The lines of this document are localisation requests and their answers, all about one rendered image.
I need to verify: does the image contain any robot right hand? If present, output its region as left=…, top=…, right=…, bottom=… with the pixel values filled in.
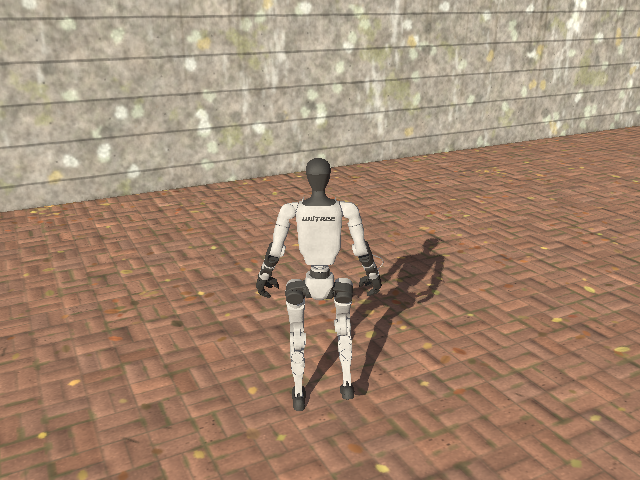
left=359, top=275, right=382, bottom=296

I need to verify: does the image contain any right robot upper arm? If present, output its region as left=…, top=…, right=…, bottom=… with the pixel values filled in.
left=340, top=201, right=368, bottom=257

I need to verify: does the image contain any robot head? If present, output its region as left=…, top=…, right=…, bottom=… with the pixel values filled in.
left=302, top=158, right=336, bottom=206

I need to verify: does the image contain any left robot upper arm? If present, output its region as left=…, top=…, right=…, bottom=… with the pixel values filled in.
left=269, top=202, right=298, bottom=258

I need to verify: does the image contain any robot left hand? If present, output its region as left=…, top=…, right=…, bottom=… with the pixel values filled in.
left=256, top=274, right=279, bottom=298

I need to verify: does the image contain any left robot forearm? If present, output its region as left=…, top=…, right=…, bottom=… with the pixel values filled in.
left=259, top=242, right=279, bottom=280

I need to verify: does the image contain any robot left foot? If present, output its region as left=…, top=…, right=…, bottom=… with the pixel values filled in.
left=292, top=386, right=306, bottom=411

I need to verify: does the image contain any right robot forearm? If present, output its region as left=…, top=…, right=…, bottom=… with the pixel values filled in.
left=358, top=241, right=379, bottom=280

